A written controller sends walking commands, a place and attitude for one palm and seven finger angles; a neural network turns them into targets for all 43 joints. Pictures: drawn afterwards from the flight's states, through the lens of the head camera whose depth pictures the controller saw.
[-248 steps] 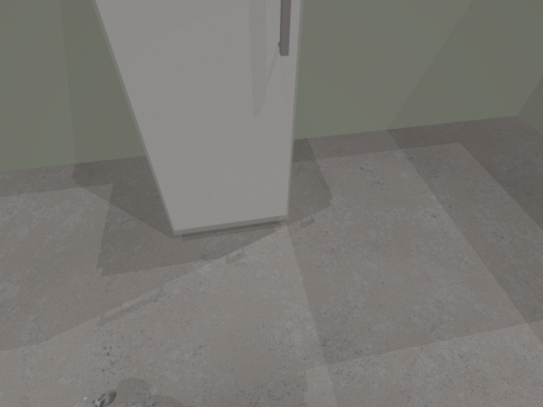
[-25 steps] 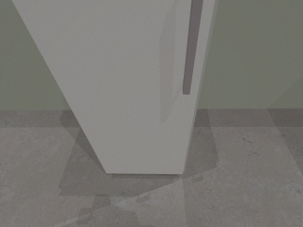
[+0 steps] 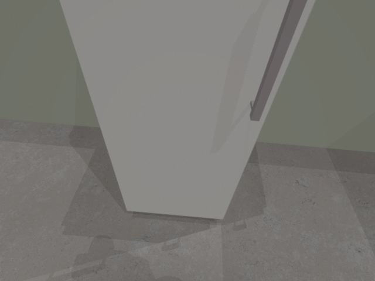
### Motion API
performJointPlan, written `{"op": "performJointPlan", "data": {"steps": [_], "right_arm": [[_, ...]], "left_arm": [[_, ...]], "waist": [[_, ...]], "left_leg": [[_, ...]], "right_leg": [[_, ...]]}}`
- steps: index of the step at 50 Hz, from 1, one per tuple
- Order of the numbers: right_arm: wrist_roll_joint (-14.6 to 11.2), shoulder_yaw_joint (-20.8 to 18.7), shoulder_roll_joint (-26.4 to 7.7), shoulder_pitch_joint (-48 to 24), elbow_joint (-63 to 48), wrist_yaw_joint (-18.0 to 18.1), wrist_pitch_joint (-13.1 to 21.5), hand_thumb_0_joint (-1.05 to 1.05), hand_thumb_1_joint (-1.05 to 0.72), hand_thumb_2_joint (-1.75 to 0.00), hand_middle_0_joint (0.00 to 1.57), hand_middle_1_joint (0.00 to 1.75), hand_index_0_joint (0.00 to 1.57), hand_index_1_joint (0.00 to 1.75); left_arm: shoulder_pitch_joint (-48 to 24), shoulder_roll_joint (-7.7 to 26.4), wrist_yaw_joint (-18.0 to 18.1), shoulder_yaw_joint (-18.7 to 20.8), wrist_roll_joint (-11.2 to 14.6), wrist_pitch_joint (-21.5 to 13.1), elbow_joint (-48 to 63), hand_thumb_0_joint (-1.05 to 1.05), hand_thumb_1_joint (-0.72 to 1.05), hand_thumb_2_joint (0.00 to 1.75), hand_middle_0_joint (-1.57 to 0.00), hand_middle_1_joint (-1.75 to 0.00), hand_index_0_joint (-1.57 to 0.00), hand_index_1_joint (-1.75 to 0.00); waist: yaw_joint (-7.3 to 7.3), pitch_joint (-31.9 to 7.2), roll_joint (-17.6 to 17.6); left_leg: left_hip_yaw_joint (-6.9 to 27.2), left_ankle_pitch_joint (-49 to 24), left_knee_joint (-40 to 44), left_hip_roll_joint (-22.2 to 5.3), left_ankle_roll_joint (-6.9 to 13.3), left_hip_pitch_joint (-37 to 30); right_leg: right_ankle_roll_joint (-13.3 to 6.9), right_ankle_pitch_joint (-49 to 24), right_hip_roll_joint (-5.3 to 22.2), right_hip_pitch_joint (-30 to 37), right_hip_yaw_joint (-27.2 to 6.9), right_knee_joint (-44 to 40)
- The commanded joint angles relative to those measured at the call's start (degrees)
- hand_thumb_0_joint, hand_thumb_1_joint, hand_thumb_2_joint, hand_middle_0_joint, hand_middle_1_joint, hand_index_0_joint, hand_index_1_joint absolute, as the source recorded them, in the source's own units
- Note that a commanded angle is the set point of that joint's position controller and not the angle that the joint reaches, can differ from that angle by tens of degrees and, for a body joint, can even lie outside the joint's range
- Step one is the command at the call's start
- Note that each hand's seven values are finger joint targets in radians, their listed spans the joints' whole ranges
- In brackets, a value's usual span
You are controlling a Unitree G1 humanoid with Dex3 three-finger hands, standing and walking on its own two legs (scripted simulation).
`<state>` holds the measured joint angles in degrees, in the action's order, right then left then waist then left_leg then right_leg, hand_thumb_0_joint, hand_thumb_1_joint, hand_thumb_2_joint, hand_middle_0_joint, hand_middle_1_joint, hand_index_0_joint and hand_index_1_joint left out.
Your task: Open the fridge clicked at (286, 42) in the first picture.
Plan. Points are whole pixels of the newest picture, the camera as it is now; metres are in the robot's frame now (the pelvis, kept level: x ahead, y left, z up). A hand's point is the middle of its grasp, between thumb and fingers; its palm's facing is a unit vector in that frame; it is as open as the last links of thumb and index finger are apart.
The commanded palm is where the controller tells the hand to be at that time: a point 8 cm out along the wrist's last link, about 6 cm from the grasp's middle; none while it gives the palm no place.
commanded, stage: come to a stop and stand still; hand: right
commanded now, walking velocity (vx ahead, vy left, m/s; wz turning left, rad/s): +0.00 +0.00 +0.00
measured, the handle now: (278, 41) +0.52 -0.13 +0.28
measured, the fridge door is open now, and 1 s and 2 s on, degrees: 0 0 0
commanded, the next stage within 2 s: look again from close up in 0.34 s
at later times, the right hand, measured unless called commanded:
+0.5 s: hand out of the picture +0.01 -0.18 -0.17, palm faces +0.03 +0.97 -0.23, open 7.4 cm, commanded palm none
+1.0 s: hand out of the picture +0.03 -0.21 -0.16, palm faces +0.01 +0.96 -0.26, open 7.4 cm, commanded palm none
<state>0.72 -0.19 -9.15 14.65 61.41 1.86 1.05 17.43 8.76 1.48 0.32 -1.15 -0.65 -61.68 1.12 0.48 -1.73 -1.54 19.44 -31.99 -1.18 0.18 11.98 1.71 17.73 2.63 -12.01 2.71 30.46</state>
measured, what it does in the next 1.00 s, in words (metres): stands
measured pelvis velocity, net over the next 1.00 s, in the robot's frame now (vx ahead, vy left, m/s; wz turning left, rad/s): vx -0.01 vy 0.00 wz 0.00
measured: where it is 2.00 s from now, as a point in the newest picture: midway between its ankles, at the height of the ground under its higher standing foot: outside the picture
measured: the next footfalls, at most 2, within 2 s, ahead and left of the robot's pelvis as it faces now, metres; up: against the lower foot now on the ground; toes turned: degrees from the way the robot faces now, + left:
none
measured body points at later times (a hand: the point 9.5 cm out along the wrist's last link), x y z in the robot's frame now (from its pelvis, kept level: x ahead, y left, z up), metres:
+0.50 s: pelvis +0.00 +0.01 +0.01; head +0.01 +0.02 +0.46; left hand +0.02 +0.25 -0.15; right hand +0.01 -0.23 -0.15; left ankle -0.03 +0.11 -0.73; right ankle -0.02 -0.14 -0.73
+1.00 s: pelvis -0.01 +0.00 +0.01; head +0.00 +0.00 +0.46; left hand +0.03 +0.25 -0.15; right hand +0.03 -0.26 -0.14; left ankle -0.03 +0.11 -0.73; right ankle -0.02 -0.14 -0.73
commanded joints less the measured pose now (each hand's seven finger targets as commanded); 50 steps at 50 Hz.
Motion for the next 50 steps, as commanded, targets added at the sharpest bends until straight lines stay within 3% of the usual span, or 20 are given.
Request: {"op": "performJointPlan", "data": {"steps": [1, 9, 12, 15, 22, 25, 30, 43, 50], "right_arm": [[-0.02, -1.33, -7.62, 3.36, -1.79, 0.49, 1.03, 0.00, -0.90, -0.90, 0.20, 0.30, 0.20, 0.30], [0.05, -1.60, -8.84, 2.42, -1.99, 0.30, 1.05, 0.00, -0.90, -0.90, 0.20, 0.30, 0.20, 0.30], [0.15, -1.75, -9.24, 2.29, -2.06, 0.22, 1.19, 0.00, -0.90, -0.90, 0.20, 0.30, 0.20, 0.30], [0.03, -1.77, -9.75, 2.12, -1.77, 0.10, 1.13, 0.00, -0.90, -0.90, 0.20, 0.30, 0.20, 0.30], [0.09, -1.75, -10.19, 1.67, -1.38, -0.08, 1.07, 0.00, -0.90, -0.90, 0.20, 0.30, 0.20, 0.30], [0.02, -1.83, -10.63, 1.22, -1.25, -0.16, 1.02, 0.00, -0.90, -0.90, 0.20, 0.30, 0.20, 0.30], [0.05, -1.80, -11.38, 0.54, -1.11, -0.22, 1.06, 0.00, -0.90, -0.90, 0.20, 0.30, 0.20, 0.30], [0.13, -1.83, -12.49, -1.48, -1.05, -0.40, 0.83, 0.00, -0.90, -0.90, 0.20, 0.30, 0.20, 0.30], [0.08, -1.87, -13.13, -2.07, -1.16, -0.50, 0.92, 0.00, -0.90, -0.90, 0.20, 0.30, 0.20, 0.30]], "left_arm": [[2.01, 5.07, 0.21, 0.57, 0.20, -1.10, 1.70, 0.00, 0.90, 0.90, -0.20, -0.30, -0.20, -0.30], [0.30, 6.06, 0.15, 0.65, 0.20, -0.88, 1.13, 0.00, 0.90, 0.90, -0.20, -0.30, -0.20, -0.30], [-0.03, 6.46, 0.19, 0.75, 0.24, -0.98, 0.96, 0.00, 0.90, 0.90, -0.20, -0.30, -0.20, -0.30], [-1.00, 7.20, 0.19, 0.72, 0.23, -1.02, 0.82, 0.00, 0.90, 0.90, -0.20, -0.30, -0.20, -0.30], [-2.12, 8.11, 0.22, 0.74, 0.30, -1.08, 0.53, 0.00, 0.90, 0.90, -0.20, -0.30, -0.20, -0.30], [-2.58, 9.00, 0.22, 0.80, 0.25, -1.17, 0.53, 0.00, 0.90, 0.90, -0.20, -0.30, -0.20, -0.30], [-3.20, 9.87, 0.16, 0.86, 0.28, -1.22, 0.40, 0.00, 0.90, 0.90, -0.20, -0.30, -0.20, -0.30], [-4.66, 11.13, -0.04, 0.90, 0.20, -1.28, 0.03, 0.00, 0.90, 0.90, -0.20, -0.30, -0.20, -0.30], [-5.13, 11.76, -0.13, 0.90, 0.20, -1.45, -0.03, 0.00, 0.90, 0.90, -0.20, -0.30, -0.20, -0.30]], "waist": [[-0.83, 2.11, 3.83], [-0.89, 2.97, 2.81], [-0.79, 1.41, 3.55], [-1.12, 1.61, 1.68], [-1.20, 1.38, 2.23], [-1.26, 0.92, 0.84], [-1.33, 0.68, 2.05], [-1.49, 1.97, 1.07], [-1.56, 0.77, 1.38]], "left_leg": [[4.62, -16.90, 6.92, -4.99, 2.15, 0.35], [5.57, -15.68, 8.96, -5.22, 2.42, 0.79], [5.43, -17.57, 8.96, -5.15, 2.50, -0.36], [5.24, -17.20, 9.15, -5.36, 2.46, -0.48], [4.87, -16.73, 9.72, -5.09, 2.28, -0.82], [4.96, -16.31, 9.71, -5.17, 2.30, -1.03], [4.75, -16.62, 9.84, -5.29, 2.14, -1.51], [4.84, -12.53, 10.99, -5.17, 1.80, -0.85], [5.02, -13.25, 11.10, -5.38, 1.75, -1.48]], "right_leg": [[-2.25, -11.93, 2.43, -0.26, -2.31, -5.02], [-1.91, -10.65, 2.37, 0.70, -1.98, -5.96], [-1.88, -11.70, 2.69, 1.78, -1.90, -6.22], [-1.84, -11.99, 2.85, 1.77, -1.97, -6.54], [-2.00, -12.71, 3.25, 2.44, -2.54, -7.28], [-2.09, -13.22, 3.43, 2.66, -2.93, -7.78], [-2.19, -13.62, 3.61, 2.69, -3.30, -8.41], [-2.37, -12.00, 3.99, 2.09, -3.97, -10.64], [-2.35, -12.82, 3.97, 2.67, -4.20, -10.94]]}}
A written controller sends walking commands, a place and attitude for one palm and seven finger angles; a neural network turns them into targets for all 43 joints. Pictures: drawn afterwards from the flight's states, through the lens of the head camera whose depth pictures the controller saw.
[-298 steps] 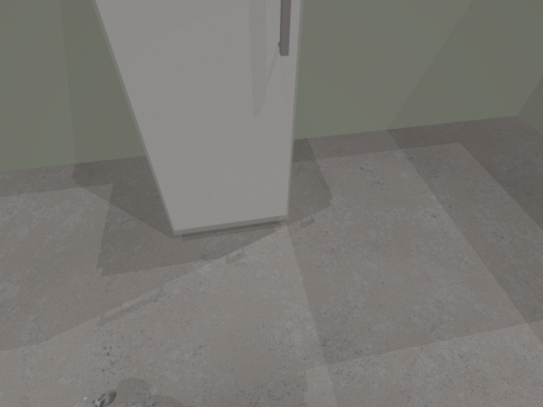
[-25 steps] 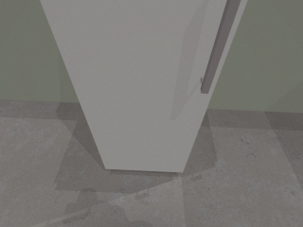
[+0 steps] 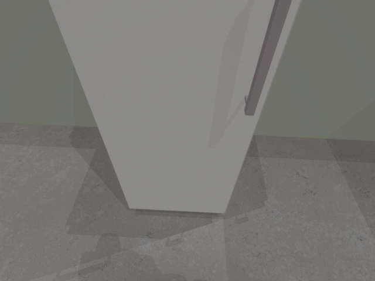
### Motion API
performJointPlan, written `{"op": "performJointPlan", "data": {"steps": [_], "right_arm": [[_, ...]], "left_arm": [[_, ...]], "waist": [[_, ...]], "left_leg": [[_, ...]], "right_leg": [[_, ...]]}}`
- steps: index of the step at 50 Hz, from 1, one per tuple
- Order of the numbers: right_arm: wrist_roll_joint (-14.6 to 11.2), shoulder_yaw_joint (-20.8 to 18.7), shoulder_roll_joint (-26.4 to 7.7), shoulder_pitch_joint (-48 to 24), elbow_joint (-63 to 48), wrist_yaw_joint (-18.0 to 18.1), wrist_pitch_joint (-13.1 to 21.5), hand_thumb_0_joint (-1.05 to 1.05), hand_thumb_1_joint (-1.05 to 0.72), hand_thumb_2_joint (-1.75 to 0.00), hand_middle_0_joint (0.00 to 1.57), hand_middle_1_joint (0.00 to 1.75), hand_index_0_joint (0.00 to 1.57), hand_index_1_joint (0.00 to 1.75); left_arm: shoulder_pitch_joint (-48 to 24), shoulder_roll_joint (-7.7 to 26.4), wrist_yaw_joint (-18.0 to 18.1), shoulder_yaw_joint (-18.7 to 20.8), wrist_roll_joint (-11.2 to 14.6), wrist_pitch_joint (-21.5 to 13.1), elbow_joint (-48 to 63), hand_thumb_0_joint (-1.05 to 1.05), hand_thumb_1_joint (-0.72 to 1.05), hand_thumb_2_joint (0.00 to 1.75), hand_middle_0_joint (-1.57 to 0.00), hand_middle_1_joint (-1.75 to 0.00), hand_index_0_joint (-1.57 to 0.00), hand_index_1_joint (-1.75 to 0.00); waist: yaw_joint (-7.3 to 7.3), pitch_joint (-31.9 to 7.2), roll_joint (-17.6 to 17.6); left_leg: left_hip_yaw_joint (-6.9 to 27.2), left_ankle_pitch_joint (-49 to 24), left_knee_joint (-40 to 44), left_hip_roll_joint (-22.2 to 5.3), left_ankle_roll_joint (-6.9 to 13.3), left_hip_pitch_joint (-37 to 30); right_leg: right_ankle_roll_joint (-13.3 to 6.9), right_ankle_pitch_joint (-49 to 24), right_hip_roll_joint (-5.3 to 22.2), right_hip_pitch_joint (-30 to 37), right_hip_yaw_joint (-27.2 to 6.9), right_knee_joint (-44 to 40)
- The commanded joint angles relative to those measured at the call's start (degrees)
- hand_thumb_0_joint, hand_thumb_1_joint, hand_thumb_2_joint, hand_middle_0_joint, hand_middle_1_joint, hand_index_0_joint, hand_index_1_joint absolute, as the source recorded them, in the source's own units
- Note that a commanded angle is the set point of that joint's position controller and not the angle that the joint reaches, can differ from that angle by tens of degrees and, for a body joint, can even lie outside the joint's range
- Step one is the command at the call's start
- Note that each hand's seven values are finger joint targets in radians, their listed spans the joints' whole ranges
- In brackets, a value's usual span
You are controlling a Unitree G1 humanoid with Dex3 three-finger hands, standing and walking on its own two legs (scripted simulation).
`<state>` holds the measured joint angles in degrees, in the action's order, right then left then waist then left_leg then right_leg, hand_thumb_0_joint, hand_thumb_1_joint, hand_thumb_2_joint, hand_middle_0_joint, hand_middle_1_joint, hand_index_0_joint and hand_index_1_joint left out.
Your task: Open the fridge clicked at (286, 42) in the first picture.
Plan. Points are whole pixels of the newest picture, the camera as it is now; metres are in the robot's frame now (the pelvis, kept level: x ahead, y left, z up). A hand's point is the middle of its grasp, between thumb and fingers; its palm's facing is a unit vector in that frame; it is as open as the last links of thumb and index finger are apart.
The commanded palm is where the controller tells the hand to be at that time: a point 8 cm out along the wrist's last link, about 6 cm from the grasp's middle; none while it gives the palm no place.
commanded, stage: look again from close up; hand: right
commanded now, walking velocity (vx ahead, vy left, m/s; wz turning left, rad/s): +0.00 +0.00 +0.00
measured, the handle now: (268, 36) +0.53 -0.13 +0.27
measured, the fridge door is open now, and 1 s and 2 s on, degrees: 0 0 0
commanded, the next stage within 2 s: shuffle to correct the standing spot in 0.20 s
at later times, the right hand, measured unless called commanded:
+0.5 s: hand out of the picture +0.02 -0.19 -0.18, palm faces +0.01 +0.98 -0.21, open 7.4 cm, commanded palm none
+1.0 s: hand out of the picture +0.08 -0.18 -0.18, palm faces +0.04 +0.97 -0.26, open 7.4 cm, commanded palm none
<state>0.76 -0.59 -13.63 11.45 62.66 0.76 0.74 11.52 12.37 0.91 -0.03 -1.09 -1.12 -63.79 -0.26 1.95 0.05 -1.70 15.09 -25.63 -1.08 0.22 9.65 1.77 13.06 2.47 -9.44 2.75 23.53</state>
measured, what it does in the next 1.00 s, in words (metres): shifts its weight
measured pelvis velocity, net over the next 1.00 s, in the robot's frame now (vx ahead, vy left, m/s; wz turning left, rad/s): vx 0.05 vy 0.01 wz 0.01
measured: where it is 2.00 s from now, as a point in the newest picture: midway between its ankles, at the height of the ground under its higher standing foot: outside the picture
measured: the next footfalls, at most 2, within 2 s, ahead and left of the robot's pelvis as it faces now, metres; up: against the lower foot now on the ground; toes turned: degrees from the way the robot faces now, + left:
right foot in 1.22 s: +0.09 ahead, -0.09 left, +0.00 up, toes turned +0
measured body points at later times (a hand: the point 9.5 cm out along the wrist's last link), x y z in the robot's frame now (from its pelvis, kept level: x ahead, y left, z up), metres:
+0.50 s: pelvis +0.01 +0.00 -0.01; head +0.02 +0.00 +0.44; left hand +0.03 +0.23 -0.16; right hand +0.02 -0.24 -0.16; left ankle -0.01 +0.11 -0.74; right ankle -0.01 -0.14 -0.74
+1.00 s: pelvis +0.05 +0.01 -0.01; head +0.10 +0.02 +0.44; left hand +0.05 +0.24 -0.17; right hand +0.08 -0.23 -0.16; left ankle -0.01 +0.10 -0.74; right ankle +0.00 -0.13 -0.73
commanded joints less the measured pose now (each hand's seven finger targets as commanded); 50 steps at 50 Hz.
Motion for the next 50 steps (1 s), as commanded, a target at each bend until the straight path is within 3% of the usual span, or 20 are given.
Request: {"op": "performJointPlan", "data": {"steps": [1, 15, 17, 20, 24, 31, 34, 35, 37, 39, 41, 42, 43, 44, 45, 46, 47, 48, 49, 50], "right_arm": [[0.01, -1.52, -8.62, 0.95, -2.34, 0.56, 1.23, 0.00, -0.90, -0.90, 0.20, 0.30, 0.20, 0.30], [-0.01, -1.31, -8.79, 0.89, -2.02, 0.56, 1.29, 0.00, -0.90, -0.90, 0.20, 0.30, 0.20, 0.30], [0.10, -0.47, -4.68, 3.80, -0.63, 0.64, 0.63, 0.00, -0.90, -0.90, 0.20, 0.30, 0.20, 0.30], [0.35, -0.83, -4.79, 4.97, -0.59, 0.20, -0.15, 0.00, -0.90, -0.90, 0.20, 0.30, 0.20, 0.30], [0.45, -1.35, -4.06, 6.91, -1.13, -0.25, -0.03, 0.00, -0.90, -0.90, 0.20, 0.30, 0.20, 0.30], [0.38, -2.20, -1.96, 12.47, 0.36, 0.14, 1.09, 0.00, -0.90, -0.90, 0.20, 0.30, 0.20, 0.30], [0.20, -2.58, -1.61, 14.27, 1.05, 1.21, 1.11, 0.00, -0.90, -0.90, 0.20, 0.30, 0.20, 0.30], [-0.01, -2.60, -1.40, 14.45, 1.16, 1.62, 1.13, 0.00, -0.90, -0.90, 0.20, 0.30, 0.20, 0.30], [-0.14, -2.57, -1.78, 13.36, 0.50, 2.15, 0.96, 0.00, -0.90, -0.90, 0.20, 0.30, 0.20, 0.30], [-0.10, -3.07, -2.24, 11.53, -1.07, 2.46, 0.54, 0.00, -0.90, -0.90, 0.20, 0.30, 0.20, 0.30], [-0.08, -3.17, -1.03, 10.06, -2.54, 2.47, 0.07, 0.00, -0.90, -0.90, 0.20, 0.30, 0.20, 0.30], [0.10, -3.09, -0.09, 9.06, -3.28, 2.44, -0.03, 0.00, -0.90, -0.90, 0.20, 0.30, 0.20, 0.30], [0.16, -3.18, 0.74, 7.87, -4.25, 2.31, -0.19, 0.00, -0.90, -0.90, 0.20, 0.30, 0.20, 0.30], [0.25, -3.27, 1.50, 6.54, -5.08, 2.09, -0.42, 0.00, -0.90, -0.90, 0.20, 0.30, 0.20, 0.30], [0.32, -3.25, 2.07, 6.64, -5.44, 1.91, -0.53, 0.00, -0.90, -0.90, 0.20, 0.30, 0.20, 0.30], [0.44, -3.31, 2.25, 7.49, -5.55, 1.77, -0.47, 0.00, -0.90, -0.90, 0.20, 0.30, 0.20, 0.30], [0.61, -3.38, 1.59, 9.32, -5.02, 1.70, -0.05, 0.00, -0.90, -0.90, 0.20, 0.30, 0.20, 0.30], [0.78, -3.89, -0.22, 11.83, -4.33, 1.92, 0.33, 0.00, -0.90, -0.90, 0.20, 0.30, 0.20, 0.30], [0.84, -4.34, -2.82, 14.02, -3.70, 2.33, 0.54, 0.00, -0.90, -0.90, 0.20, 0.30, 0.20, 0.30], [0.78, -4.25, -3.69, 16.28, -3.01, 2.56, 0.63, 0.00, -0.90, -0.90, 0.20, 0.30, 0.20, 0.30]], "left_arm": [[0.90, 8.25, 0.45, 1.25, 0.08, -0.99, 2.11, 0.00, 0.90, 0.90, -0.20, -0.30, -0.20, -0.30], [0.39, 8.33, 0.37, 1.29, 0.13, -0.84, 1.46, 0.00, 0.90, 0.90, -0.20, -0.30, -0.20, -0.30], [3.00, 3.96, 0.21, 0.38, -0.09, -0.26, 0.39, 0.00, 0.90, 0.90, -0.20, -0.30, -0.20, -0.30], [4.13, 3.91, -0.12, 0.58, -0.51, 0.37, 0.36, 0.00, 0.90, 0.90, -0.20, -0.30, -0.20, -0.30], [6.14, 3.46, -0.14, 1.03, -0.59, 0.15, 0.84, 0.00, 0.90, 0.90, -0.20, -0.30, -0.20, -0.30], [9.46, 2.07, 0.81, 1.60, -0.19, -1.23, 0.05, 0.00, 0.90, 0.90, -0.20, -0.30, -0.20, -0.30], [10.13, 0.28, 1.76, 1.27, 0.22, -1.13, -0.25, 0.00, 0.90, 0.90, -0.20, -0.30, -0.20, -0.30], [10.18, 0.15, 2.09, 1.38, 0.41, -0.98, -0.31, 0.00, 0.90, 0.90, -0.20, -0.30, -0.20, -0.30], [10.54, 0.39, 2.56, 1.84, 0.70, -0.65, -0.41, 0.00, 0.90, 0.90, -0.20, -0.30, -0.20, -0.30], [11.36, 1.56, 2.80, 2.79, 0.76, -0.26, -0.12, 0.00, 0.90, 0.90, -0.20, -0.30, -0.20, -0.30], [11.70, 1.91, 2.98, 3.49, 0.72, 0.04, 0.22, 0.00, 0.90, 0.90, -0.20, -0.30, -0.20, -0.30], [12.02, 1.95, 2.96, 3.81, 0.56, 0.11, 0.48, 0.00, 0.90, 0.90, -0.20, -0.30, -0.20, -0.30], [12.45, 2.39, 2.87, 4.06, 0.41, 0.16, 0.40, 0.00, 0.90, 0.90, -0.20, -0.30, -0.20, -0.30], [12.27, 2.56, 2.75, 4.23, 0.22, 0.20, 0.58, 0.00, 0.90, 0.90, -0.20, -0.30, -0.20, -0.30], [11.44, 2.76, 2.62, 4.22, 0.04, 0.19, 1.09, 0.00, 0.90, 0.90, -0.20, -0.30, -0.20, -0.30], [10.68, 2.86, 2.50, 4.20, -0.05, 0.13, 1.78, 0.00, 0.90, 0.90, -0.20, -0.30, -0.20, -0.30], [9.72, 2.44, 2.47, 4.09, 0.03, 0.02, 2.35, 0.00, 0.90, 0.90, -0.20, -0.30, -0.20, -0.30], [9.43, 1.51, 2.40, 3.97, 0.20, 0.02, 3.14, 0.00, 0.90, 0.90, -0.20, -0.30, -0.20, -0.30], [8.70, -0.12, 2.32, 3.62, 0.41, 0.17, 4.17, 0.00, 0.90, 0.90, -0.20, -0.30, -0.20, -0.30], [5.35, -1.88, 2.11, 3.12, 0.50, 0.52, 5.61, 0.00, 0.90, 0.90, -0.20, -0.30, -0.20, -0.30]], "waist": [[-0.11, -1.18, -0.26], [-0.06, -1.01, -0.39], [0.02, -1.47, 0.82], [0.06, 3.40, 1.19], [0.25, 5.71, 0.27], [-0.14, 1.95, -0.83], [-0.11, 0.01, -0.06], [0.05, -1.09, -0.20], [0.62, -1.26, -1.58], [1.12, -2.06, -3.61], [1.40, -2.66, -5.48], [1.73, -2.20, -5.76], [1.97, -1.51, -6.75], [1.97, -0.11, -7.82], [1.38, 0.90, -8.13], [0.75, 0.94, -7.23], [-0.23, -0.57, -4.84], [-0.76, -2.99, -0.12], [-1.67, -5.07, 5.74], [-3.52, -5.25, 11.09]], "left_leg": [[5.19, -8.96, 4.62, -5.39, 1.73, 0.72], [5.46, -9.47, 5.41, -5.68, 1.67, 0.97], [4.86, -2.02, 5.34, -5.02, 1.22, 1.13], [5.99, 12.72, 5.79, -4.64, 2.07, 4.99], [5.28, 14.34, 3.43, -3.83, 2.87, 7.20], [2.76, -6.59, -4.21, -3.79, 3.67, 2.22], [2.61, -32.50, -7.45, -4.92, 3.13, -1.96], [2.36, -38.18, -7.95, -5.15, 2.50, -2.12], [1.35, -42.64, -8.31, -4.85, 1.02, -1.26], [0.06, -38.15, -9.72, -4.23, 0.22, 1.50], [-1.23, -29.21, -10.51, -3.48, -0.59, 4.64], [-2.03, -23.40, -10.89, -2.69, -0.89, 6.49], [-2.78, -13.06, -11.23, -1.88, -1.09, 9.07], [-2.99, -2.72, -10.60, -1.19, -0.97, 10.45], [-2.96, 2.68, -8.18, -1.30, -0.75, 10.10], [-3.17, 1.21, -4.63, -1.48, -0.57, 8.30], [-3.32, -10.91, -0.65, -2.09, -0.48, 4.02], [-1.65, -29.69, -0.84, -4.91, -0.14, -2.37], [1.91, -49.16, -3.50, -9.89, 1.79, -10.19], [5.68, -64.30, -4.05, -15.16, 5.55, -15.29]], "right_leg": [[-2.40, -8.26, 4.14, 0.26, -4.29, -3.94], [-2.21, -8.10, 4.13, 0.82, -4.01, -3.98], [-1.94, -2.77, 3.93, 1.06, -3.20, -3.24], [-2.18, 9.44, 2.85, -3.48, -2.82, -2.28], [-3.18, 12.04, 3.59, -5.39, -3.84, -1.15], [-3.99, -8.49, 4.67, -3.64, -1.60, 7.75], [-2.34, -23.60, 3.36, -2.82, 0.76, 10.83], [-2.01, -27.68, 3.28, -1.18, 0.80, 10.44], [-1.91, -36.23, 3.37, 1.73, 0.79, 9.40], [-2.74, -44.00, 4.53, 4.86, 0.48, 9.25], [-4.27, -49.32, 6.49, 7.66, -0.88, 8.48], [-5.10, -52.55, 7.64, 9.29, -1.49, 7.55], [-6.31, -53.75, 8.98, 10.70, -2.91, 6.40], [-7.68, -53.97, 10.25, 10.76, -4.42, 5.14], [-8.41, -52.30, 10.84, 9.70, -5.19, 4.56], [-7.93, -49.90, 10.19, 8.73, -4.63, 5.02], [-6.35, -47.04, 8.02, 7.57, -2.45, 7.77], [-4.34, -37.36, 5.51, 2.48, 0.01, 10.74], [-2.44, -20.62, 2.72, -6.24, 2.05, 13.72], [-1.20, 8.82, -0.51, -14.49, 2.14, 18.15]]}}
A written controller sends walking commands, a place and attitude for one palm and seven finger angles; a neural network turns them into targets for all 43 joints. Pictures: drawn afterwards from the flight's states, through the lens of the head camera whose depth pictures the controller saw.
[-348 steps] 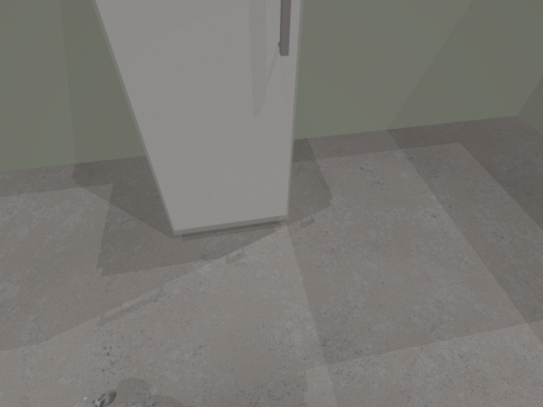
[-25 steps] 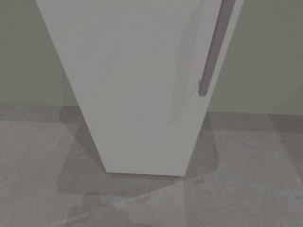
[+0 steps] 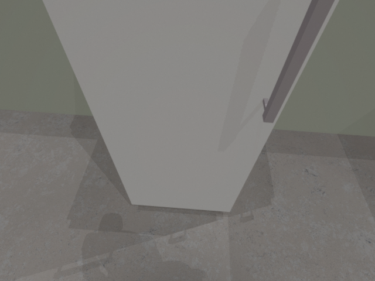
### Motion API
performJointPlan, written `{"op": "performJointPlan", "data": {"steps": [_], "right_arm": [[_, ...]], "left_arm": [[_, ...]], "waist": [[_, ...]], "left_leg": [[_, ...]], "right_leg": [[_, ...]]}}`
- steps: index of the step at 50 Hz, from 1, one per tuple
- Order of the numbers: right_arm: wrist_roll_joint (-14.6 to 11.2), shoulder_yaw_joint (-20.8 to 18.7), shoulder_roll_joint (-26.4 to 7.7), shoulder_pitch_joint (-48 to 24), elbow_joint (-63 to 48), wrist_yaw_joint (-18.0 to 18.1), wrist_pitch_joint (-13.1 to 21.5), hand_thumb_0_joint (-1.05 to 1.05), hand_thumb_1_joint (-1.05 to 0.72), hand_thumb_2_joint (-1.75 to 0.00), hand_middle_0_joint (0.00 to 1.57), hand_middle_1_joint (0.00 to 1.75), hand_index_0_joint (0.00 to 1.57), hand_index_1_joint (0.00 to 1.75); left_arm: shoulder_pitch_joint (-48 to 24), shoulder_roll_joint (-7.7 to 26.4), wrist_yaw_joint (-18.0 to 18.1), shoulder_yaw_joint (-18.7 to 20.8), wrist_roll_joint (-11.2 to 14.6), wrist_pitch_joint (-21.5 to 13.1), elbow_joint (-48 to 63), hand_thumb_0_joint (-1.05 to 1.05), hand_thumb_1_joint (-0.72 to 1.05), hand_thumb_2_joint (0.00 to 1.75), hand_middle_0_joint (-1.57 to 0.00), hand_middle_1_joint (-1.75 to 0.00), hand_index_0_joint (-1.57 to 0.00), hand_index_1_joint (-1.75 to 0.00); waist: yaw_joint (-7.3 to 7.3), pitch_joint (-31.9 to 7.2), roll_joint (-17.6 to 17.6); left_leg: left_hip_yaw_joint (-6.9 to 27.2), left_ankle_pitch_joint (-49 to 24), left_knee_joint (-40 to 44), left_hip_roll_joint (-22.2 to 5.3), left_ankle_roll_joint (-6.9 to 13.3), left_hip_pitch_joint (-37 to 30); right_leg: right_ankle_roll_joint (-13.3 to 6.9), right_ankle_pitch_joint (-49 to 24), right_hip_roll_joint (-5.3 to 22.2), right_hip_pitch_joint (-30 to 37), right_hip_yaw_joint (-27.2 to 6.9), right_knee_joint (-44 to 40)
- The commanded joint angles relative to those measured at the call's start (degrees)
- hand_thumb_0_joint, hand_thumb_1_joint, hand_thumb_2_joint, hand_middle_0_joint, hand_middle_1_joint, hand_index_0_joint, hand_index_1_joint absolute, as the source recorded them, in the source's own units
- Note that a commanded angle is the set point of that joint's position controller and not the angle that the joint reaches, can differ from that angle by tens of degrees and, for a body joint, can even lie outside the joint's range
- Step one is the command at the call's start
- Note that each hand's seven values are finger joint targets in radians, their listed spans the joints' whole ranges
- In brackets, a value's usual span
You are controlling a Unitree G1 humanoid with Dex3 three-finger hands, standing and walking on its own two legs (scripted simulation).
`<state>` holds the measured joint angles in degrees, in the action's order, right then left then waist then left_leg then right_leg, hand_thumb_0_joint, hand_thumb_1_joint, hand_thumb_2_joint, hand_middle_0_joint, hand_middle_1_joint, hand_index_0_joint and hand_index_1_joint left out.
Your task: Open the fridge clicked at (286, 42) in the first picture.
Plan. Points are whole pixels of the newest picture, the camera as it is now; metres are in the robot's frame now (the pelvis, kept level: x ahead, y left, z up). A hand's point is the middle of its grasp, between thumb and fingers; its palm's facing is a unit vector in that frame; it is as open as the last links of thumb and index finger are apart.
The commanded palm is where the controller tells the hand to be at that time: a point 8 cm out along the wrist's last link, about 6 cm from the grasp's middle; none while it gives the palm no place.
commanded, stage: come to a stop and stand still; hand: right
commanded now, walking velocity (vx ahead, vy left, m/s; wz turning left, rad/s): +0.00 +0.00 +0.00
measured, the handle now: (300, 33) +0.48 -0.15 +0.28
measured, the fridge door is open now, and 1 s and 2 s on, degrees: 0 0 0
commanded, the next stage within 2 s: look again from close up in 1.38 s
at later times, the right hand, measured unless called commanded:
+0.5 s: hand out of the picture -0.01 -0.21 -0.16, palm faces -0.04 +0.97 -0.23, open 7.4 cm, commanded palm none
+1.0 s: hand out of the picture +0.03 -0.22 -0.17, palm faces -0.07 +0.97 -0.21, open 7.4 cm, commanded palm none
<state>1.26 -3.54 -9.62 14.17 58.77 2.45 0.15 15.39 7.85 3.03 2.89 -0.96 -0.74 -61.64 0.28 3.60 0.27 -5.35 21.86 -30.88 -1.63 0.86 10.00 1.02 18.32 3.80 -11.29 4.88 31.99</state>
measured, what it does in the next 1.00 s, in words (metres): steps on the spot: right foot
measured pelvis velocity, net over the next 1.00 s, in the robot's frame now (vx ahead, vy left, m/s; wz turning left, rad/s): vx -0.01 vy -0.03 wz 0.06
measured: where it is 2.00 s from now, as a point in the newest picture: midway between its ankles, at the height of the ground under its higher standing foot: outside the picture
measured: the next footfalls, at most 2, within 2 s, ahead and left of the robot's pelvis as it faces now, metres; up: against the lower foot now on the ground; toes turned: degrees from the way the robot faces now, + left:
right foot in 0.22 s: +0.03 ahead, -0.11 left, +0.00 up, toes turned -1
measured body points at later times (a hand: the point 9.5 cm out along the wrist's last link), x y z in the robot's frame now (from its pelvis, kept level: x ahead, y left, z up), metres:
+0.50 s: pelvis -0.04 -0.03 +0.00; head -0.04 -0.02 +0.45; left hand +0.02 +0.21 -0.15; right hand +0.00 -0.26 -0.14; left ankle -0.06 +0.09 -0.73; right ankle -0.01 -0.11 -0.73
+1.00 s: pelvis -0.01 -0.03 +0.01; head +0.01 -0.04 +0.45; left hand +0.00 +0.21 -0.15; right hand +0.03 -0.27 -0.15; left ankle -0.06 +0.09 -0.73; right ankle -0.01 -0.11 -0.73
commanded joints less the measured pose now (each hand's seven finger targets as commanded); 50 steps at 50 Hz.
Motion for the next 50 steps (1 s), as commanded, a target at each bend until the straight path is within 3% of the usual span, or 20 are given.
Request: {"op": "performJointPlan", "data": {"steps": [1, 2, 3, 4, 6, 7, 8, 9, 10, 11, 12, 13, 14, 16, 21, 28, 31, 34, 38, 50], "right_arm": [[0.51, -0.56, -7.55, 14.34, 1.23, 0.91, 1.04, 0.00, -0.90, -0.90, 0.20, 0.30, 0.20, 0.30], [0.60, -0.34, -6.91, 13.20, 0.74, 1.15, 1.14, 0.00, -0.90, -0.90, 0.20, 0.30, 0.20, 0.30], [0.83, 0.29, -9.29, 11.98, -1.41, 2.86, 1.29, 0.00, -0.90, -0.90, 0.20, 0.30, 0.20, 0.30], [0.40, 0.09, -9.96, 9.94, -4.45, 2.32, 2.31, 0.00, -0.90, -0.90, 0.20, 0.30, 0.20, 0.30], [0.47, 0.59, -9.38, 4.45, -6.98, 1.94, 2.78, 0.00, -0.90, -0.90, 0.20, 0.30, 0.20, 0.30], [0.29, 0.81, -9.85, 1.99, -8.06, 1.73, 2.83, 0.00, -0.90, -0.90, 0.20, 0.30, 0.20, 0.30], [-0.14, 1.18, -9.56, 0.65, -8.03, 1.66, 2.52, 0.00, -0.90, -0.90, 0.20, 0.30, 0.20, 0.30], [-0.65, 1.70, -9.02, 0.83, -7.86, 1.45, 2.04, 0.00, -0.90, -0.90, 0.20, 0.30, 0.20, 0.30], [-0.84, 1.96, -7.41, 1.71, -7.91, 1.21, 1.39, 0.00, -0.90, -0.90, 0.20, 0.30, 0.20, 0.30], [-0.71, 2.03, -6.36, 2.96, -8.05, 1.23, 0.61, 0.00, -0.90, -0.90, 0.20, 0.30, 0.20, 0.30], [-0.14, 2.27, -5.75, 4.15, -8.23, 1.10, 0.46, 0.00, -0.90, -0.90, 0.20, 0.30, 0.20, 0.30], [-0.22, 2.40, -6.07, 3.12, -7.11, 0.85, 0.41, 0.00, -0.90, -0.90, 0.20, 0.30, 0.20, 0.30], [-0.28, 2.52, -6.75, 3.14, -6.90, 0.56, 0.32, 0.00, -0.90, -0.90, 0.20, 0.30, 0.20, 0.30], [-0.24, 2.82, -7.03, 3.17, -6.22, 0.04, 0.49, 0.00, -0.90, -0.90, 0.20, 0.30, 0.20, 0.30], [-0.18, 3.10, -7.99, 3.69, -6.18, -0.43, 0.91, 0.00, -0.90, -0.90, 0.20, 0.30, 0.20, 0.30], [-0.24, 3.10, -8.46, 4.78, -4.75, -0.48, 1.30, 0.00, -0.90, -0.90, 0.20, 0.30, 0.20, 0.30], [-0.44, 3.17, -8.60, 5.29, -3.44, -0.56, 1.40, 0.00, -0.90, -0.90, 0.20, 0.30, 0.20, 0.30], [-0.53, 3.29, -8.79, 5.25, -2.12, -0.39, 1.61, 0.00, -0.90, -0.90, 0.20, 0.30, 0.20, 0.30], [-0.59, 3.42, -8.93, 4.90, -0.78, -0.21, 1.46, 0.00, -0.90, -0.90, 0.20, 0.30, 0.20, 0.30], [-0.55, 3.34, -9.60, 2.81, 0.36, -0.08, 1.25, 0.00, -0.90, -0.90, 0.20, 0.30, 0.20, 0.30]], "left_arm": [[-1.61, 1.95, -0.11, 0.13, 0.53, 0.33, 4.54, 0.00, 0.90, 0.90, -0.20, -0.30, -0.20, -0.30], [-2.59, 2.76, -0.05, 0.11, 0.51, 0.38, 4.80, 0.00, 0.90, 0.90, -0.20, -0.30, -0.20, -0.30], [-9.43, 7.09, -0.95, 0.82, 0.88, 0.18, 9.50, 0.00, 0.90, 0.90, -0.20, -0.30, -0.20, -0.30], [-9.71, 4.99, -2.37, 0.42, 0.50, 0.55, 11.12, 0.00, 0.90, 0.90, -0.20, -0.30, -0.20, -0.30], [-6.57, 3.99, -2.84, -0.63, 1.08, 1.01, 12.06, 0.00, 0.90, 0.90, -0.20, -0.30, -0.20, -0.30], [-4.22, 3.82, -3.04, -0.92, 0.82, 0.74, 11.52, 0.00, 0.90, 0.90, -0.20, -0.30, -0.20, -0.30], [-0.08, 4.32, -2.85, -1.03, 0.60, 0.56, 10.10, 0.00, 0.90, 0.90, -0.20, -0.30, -0.20, -0.30], [2.46, 5.64, -2.78, -0.93, 0.42, 0.45, 9.08, 0.00, 0.90, 0.90, -0.20, -0.30, -0.20, -0.30], [2.29, 8.49, -2.61, -0.60, 0.09, 0.13, 9.37, 0.00, 0.90, 0.90, -0.20, -0.30, -0.20, -0.30], [0.89, 10.48, -2.41, -0.75, -0.12, 0.12, 10.46, 0.00, 0.90, 0.90, -0.20, -0.30, -0.20, -0.30], [-1.10, 11.45, -2.26, -0.88, -0.22, 0.02, 11.36, 0.00, 0.90, 0.90, -0.20, -0.30, -0.20, -0.30], [-2.79, 10.46, -2.14, -1.24, -0.30, -0.12, 11.45, 0.00, 0.90, 0.90, -0.20, -0.30, -0.20, -0.30], [-3.20, 9.94, -2.13, -1.45, -0.23, -0.14, 11.54, 0.00, 0.90, 0.90, -0.20, -0.30, -0.20, -0.30], [-3.77, 10.19, -2.17, -1.58, -0.12, 0.14, 11.60, 0.00, 0.90, 0.90, -0.20, -0.30, -0.20, -0.30], [-1.32, 10.11, -2.49, -1.82, -0.18, 0.08, 10.16, 0.00, 0.90, 0.90, -0.20, -0.30, -0.20, -0.30], [0.35, 10.30, -2.40, -2.12, -0.04, -0.73, 7.56, 0.00, 0.90, 0.90, -0.20, -0.30, -0.20, -0.30], [0.64, 10.74, -2.22, -2.33, 0.13, -1.32, 6.03, 0.00, 0.90, 0.90, -0.20, -0.30, -0.20, -0.30], [1.14, 10.80, -1.98, -2.45, 0.35, -1.72, 4.39, 0.00, 0.90, 0.90, -0.20, -0.30, -0.20, -0.30], [1.38, 11.02, -1.75, -2.64, 0.49, -1.85, 2.56, 0.00, 0.90, 0.90, -0.20, -0.30, -0.20, -0.30], [-0.70, 11.41, -1.43, -2.41, 0.47, -1.91, 0.82, 0.00, 0.90, 0.90, -0.20, -0.30, -0.20, -0.30]], "waist": [[-5.18, -7.33, 12.03], [-4.71, -7.41, 13.46], [-3.61, -5.74, 10.48], [-2.90, -6.08, 7.27], [0.28, -9.74, 4.49], [1.33, -9.58, 2.72], [2.93, -10.08, 1.65], [3.22, -8.90, 1.56], [2.10, -6.67, -3.15], [0.59, -3.19, -5.03], [-0.66, 0.56, -3.44], [-0.46, 2.33, -7.82], [-0.46, 3.04, -8.64], [-0.49, 4.30, -4.41], [0.21, 1.74, 0.60], [-0.07, -0.06, -0.01], [-0.52, -2.01, -1.54], [-0.67, -3.15, -1.04], [-0.69, -2.98, -0.67], [-0.55, -2.90, -1.21]], "left_leg": [[11.32, -75.91, 1.32, -17.52, 7.78, -16.45], [11.73, -73.21, 2.00, -17.26, 9.47, -16.09], [19.41, -90.65, 2.28, -12.71, 6.22, -14.25], [14.17, -77.30, 1.73, -14.41, 6.89, -13.57], [10.83, -58.79, 3.30, -12.80, 8.94, -8.29], [8.38, -55.15, 2.64, -10.65, 8.01, -5.67], [7.14, -45.97, 1.04, -8.79, 6.78, -3.45], [6.80, -34.61, -0.77, -7.03, 4.70, 0.29], [6.02, -21.20, -0.94, -4.23, 2.18, 4.47], [5.08, -6.76, 1.47, -1.50, 0.77, 5.30], [5.33, -2.67, 4.11, -0.50, 0.41, 4.66], [5.69, -2.37, 4.17, -0.69, 1.02, 5.29], [6.09, -1.37, 4.71, -0.61, 1.23, 5.36], [7.42, 0.02, 7.12, -1.09, 1.52, 5.83], [10.01, 6.19, 11.08, -2.79, 1.81, 7.66], [9.88, 1.97, 10.09, -3.28, 2.14, 5.24], [9.21, -2.68, 8.93, -3.62, 2.11, 2.97], [8.99, -8.60, 8.37, -4.02, 1.94, 1.02], [8.57, -11.46, 8.03, -4.23, 1.72, 0.02], [8.30, -14.50, 8.24, -4.55, 1.12, 0.08]], "right_leg": [[-0.68, 14.34, -2.11, -15.84, -1.43, 15.17], [-0.78, 14.44, -1.45, -16.32, -3.01, 17.34], [0.18, 15.23, -5.54, -21.59, 0.38, 23.31], [-2.26, 6.76, -1.65, -21.65, -3.65, 23.80], [-2.54, 6.50, -2.30, -13.01, -3.88, 15.35], [-2.14, 2.49, -3.60, -8.31, -1.26, 9.69], [-2.23, -3.97, -4.15, -1.86, -1.30, 2.28], [-2.62, -8.86, -2.87, 2.94, -2.47, -3.36], [-4.39, -16.89, 1.67, 4.14, -7.24, -4.00], [-7.19, -15.63, 6.11, -1.53, -13.28, -6.85], [-8.36, -13.22, 6.70, -6.59, -14.44, -7.18], [-7.32, -9.78, 4.58, -6.80, -14.15, -8.94], [-6.81, -4.34, 3.85, -7.07, -14.52, -11.44], [-5.83, 3.94, 2.69, -7.91, -13.06, -13.21], [-4.65, 5.99, 0.89, -5.00, -10.00, -12.96], [-4.86, 2.41, 1.27, -5.16, -10.31, -13.22], [-5.06, -1.71, 1.94, -4.03, -10.56, -13.13], [-5.04, -9.57, 2.11, -2.13, -9.55, -11.35], [-5.00, -13.73, 2.35, -1.09, -9.17, -10.79], [-4.75, -19.08, 2.79, 1.92, -8.65, -10.68]]}}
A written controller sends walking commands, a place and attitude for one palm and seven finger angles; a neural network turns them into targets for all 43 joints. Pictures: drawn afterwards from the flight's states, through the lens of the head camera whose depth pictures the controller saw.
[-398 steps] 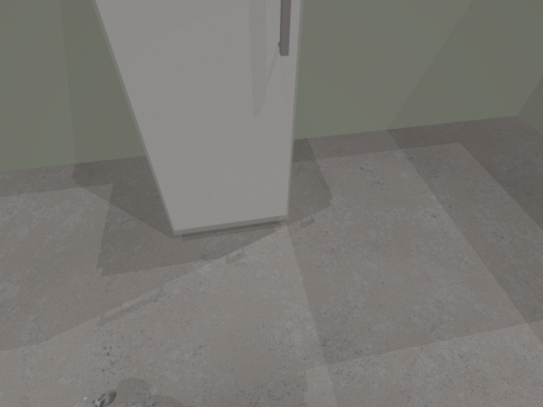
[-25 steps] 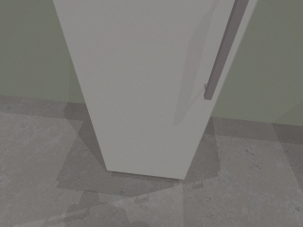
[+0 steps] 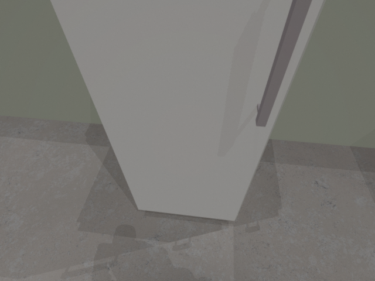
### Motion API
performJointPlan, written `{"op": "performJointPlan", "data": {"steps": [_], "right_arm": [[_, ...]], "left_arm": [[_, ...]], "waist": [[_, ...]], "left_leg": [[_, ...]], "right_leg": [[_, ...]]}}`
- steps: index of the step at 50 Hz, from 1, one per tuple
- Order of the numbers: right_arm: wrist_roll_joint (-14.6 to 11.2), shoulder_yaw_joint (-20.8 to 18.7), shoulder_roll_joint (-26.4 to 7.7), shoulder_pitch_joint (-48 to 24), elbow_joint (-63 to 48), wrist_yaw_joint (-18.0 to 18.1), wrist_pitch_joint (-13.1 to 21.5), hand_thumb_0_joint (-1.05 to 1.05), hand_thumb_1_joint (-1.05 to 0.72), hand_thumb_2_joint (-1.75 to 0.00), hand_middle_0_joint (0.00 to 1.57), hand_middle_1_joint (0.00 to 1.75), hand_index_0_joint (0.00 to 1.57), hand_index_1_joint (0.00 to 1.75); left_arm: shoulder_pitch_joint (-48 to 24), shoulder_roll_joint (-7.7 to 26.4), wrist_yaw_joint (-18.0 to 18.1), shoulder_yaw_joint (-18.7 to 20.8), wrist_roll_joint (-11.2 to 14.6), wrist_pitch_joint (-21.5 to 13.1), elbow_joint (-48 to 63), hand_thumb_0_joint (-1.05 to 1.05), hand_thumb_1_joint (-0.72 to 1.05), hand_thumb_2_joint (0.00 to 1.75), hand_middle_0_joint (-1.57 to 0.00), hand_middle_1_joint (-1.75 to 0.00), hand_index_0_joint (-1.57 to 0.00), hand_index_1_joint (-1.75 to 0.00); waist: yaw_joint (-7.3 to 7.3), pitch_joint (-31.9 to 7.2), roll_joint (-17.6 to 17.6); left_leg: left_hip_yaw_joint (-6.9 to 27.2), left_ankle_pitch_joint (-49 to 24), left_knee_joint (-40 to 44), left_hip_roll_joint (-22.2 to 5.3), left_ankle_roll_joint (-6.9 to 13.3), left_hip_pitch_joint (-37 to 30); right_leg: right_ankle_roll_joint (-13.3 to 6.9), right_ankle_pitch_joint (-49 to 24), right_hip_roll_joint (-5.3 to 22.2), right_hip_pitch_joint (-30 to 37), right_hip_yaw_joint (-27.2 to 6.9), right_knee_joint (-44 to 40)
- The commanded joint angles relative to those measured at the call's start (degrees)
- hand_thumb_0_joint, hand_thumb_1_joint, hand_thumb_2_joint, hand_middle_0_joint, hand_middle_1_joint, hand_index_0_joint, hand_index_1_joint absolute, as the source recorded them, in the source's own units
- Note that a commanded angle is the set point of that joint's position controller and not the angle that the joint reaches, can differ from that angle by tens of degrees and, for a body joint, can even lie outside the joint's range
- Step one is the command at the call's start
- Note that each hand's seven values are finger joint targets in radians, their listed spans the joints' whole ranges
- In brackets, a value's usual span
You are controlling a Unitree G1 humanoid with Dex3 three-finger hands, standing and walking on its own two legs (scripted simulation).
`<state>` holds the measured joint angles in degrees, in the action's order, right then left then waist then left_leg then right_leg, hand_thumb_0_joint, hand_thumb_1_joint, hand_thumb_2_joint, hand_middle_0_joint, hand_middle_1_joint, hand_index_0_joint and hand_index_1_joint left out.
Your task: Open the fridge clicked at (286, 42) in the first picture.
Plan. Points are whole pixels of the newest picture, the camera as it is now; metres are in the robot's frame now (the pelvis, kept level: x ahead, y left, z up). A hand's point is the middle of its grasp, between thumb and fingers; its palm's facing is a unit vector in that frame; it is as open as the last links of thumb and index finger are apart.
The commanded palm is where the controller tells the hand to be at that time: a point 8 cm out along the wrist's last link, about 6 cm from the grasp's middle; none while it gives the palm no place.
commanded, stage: come to a stop and stand still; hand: right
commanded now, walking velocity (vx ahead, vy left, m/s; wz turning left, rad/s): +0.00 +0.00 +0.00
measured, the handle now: (284, 41) +0.48 -0.15 +0.27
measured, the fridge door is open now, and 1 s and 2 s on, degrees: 0 0 0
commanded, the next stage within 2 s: look again from close up in 0.38 s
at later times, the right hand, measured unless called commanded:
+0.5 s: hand out of the picture +0.04 -0.21 -0.17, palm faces +0.00 +0.97 -0.26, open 7.4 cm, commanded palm none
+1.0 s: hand out of the picture +0.03 -0.18 -0.17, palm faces +0.00 +0.97 -0.23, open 7.4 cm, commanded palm none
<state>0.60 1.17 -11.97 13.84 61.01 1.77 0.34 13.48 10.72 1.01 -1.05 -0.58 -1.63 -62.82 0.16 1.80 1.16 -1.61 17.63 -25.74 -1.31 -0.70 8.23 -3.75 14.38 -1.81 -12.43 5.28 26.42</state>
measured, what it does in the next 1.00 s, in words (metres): stands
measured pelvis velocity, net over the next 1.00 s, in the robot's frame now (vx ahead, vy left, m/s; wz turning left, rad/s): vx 0.01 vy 0.01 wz -0.01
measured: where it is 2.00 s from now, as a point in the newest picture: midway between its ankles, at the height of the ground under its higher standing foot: outside the picture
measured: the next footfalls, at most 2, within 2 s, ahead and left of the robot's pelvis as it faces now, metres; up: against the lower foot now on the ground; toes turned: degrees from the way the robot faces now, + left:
none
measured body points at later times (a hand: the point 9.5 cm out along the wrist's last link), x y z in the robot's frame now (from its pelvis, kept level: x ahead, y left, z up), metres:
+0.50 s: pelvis +0.01 +0.00 +0.00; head +0.02 -0.01 +0.45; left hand +0.07 +0.26 -0.14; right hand +0.04 -0.26 -0.15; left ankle -0.04 +0.13 -0.74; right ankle +0.00 -0.07 -0.74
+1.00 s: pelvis +0.01 +0.01 +0.00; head +0.02 +0.00 +0.45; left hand +0.05 +0.26 -0.14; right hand +0.03 -0.23 -0.15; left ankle -0.04 +0.13 -0.74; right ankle +0.00 -0.07 -0.74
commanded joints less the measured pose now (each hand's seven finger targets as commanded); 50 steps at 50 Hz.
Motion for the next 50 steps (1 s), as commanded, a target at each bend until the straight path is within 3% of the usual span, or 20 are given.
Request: {"op": "performJointPlan", "data": {"steps": [1, 3, 14, 29, 50], "right_arm": [[0.15, -1.40, -7.35, 3.02, -1.95, 0.58, 1.10, 0.00, -0.90, -0.90, 0.20, 0.30, 0.20, 0.30], [0.19, -1.54, -7.58, 2.84, -2.15, 0.65, 1.25, 0.00, -0.90, -0.90, 0.20, 0.30, 0.20, 0.30], [0.24, -2.00, -8.89, 1.20, -2.88, 0.54, 1.02, 0.00, -0.90, -0.90, 0.20, 0.30, 0.20, 0.30], [0.18, -1.67, -9.76, 1.15, -1.51, 0.18, 1.09, 0.00, -0.90, -0.90, 0.20, 0.30, 0.20, 0.30], [0.03, -1.51, -8.80, 2.31, -0.63, 0.29, 1.41, 0.00, -0.90, -0.90, 0.20, 0.30, 0.20, 0.30]], "left_arm": [[1.07, 8.57, 0.58, 1.52, 0.11, -1.04, 2.05, 0.00, 0.90, 0.90, -0.20, -0.30, -0.20, -0.30], [0.53, 8.94, 0.67, 1.66, 0.11, -1.19, 2.13, 0.00, 0.90, 0.90, -0.20, -0.30, -0.20, -0.30], [-1.81, 10.22, 0.78, 1.80, 0.00, -1.10, 2.59, 0.00, 0.90, 0.90, -0.20, -0.30, -0.20, -0.30], [-2.72, 11.00, 0.50, 1.28, 0.14, -0.89, 1.31, 0.00, 0.90, 0.90, -0.20, -0.30, -0.20, -0.30], [-1.60, 9.76, 0.72, 1.24, 0.19, -0.97, -0.27, 0.00, 0.90, 0.90, -0.20, -0.30, -0.20, -0.30]], "waist": [[-0.44, -1.19, -1.41], [-0.44, -2.37, -1.43], [-0.36, -2.96, -1.57], [-0.55, -1.27, -0.53], [-0.58, -1.15, -0.78]], "left_leg": [[4.65, -10.87, 3.20, -4.92, 2.63, 1.68], [4.57, -14.27, 2.67, -5.15, 2.60, 0.95], [4.09, -14.52, 3.30, -5.38, 2.31, 0.32], [4.74, -12.14, 6.12, -6.02, 2.38, -0.21], [4.81, -14.58, 6.88, -6.12, 2.52, -0.56]], "right_leg": [[0.05, -15.56, 8.35, 3.17, -9.05, -5.02], [0.03, -19.47, 8.38, 4.44, -8.90, -4.27], [0.09, -21.93, 8.55, 6.34, -9.36, -5.10], [0.43, -15.22, 8.39, 5.29, -9.37, -7.37], [0.93, -15.94, 8.38, 5.24, -8.97, -7.17]]}}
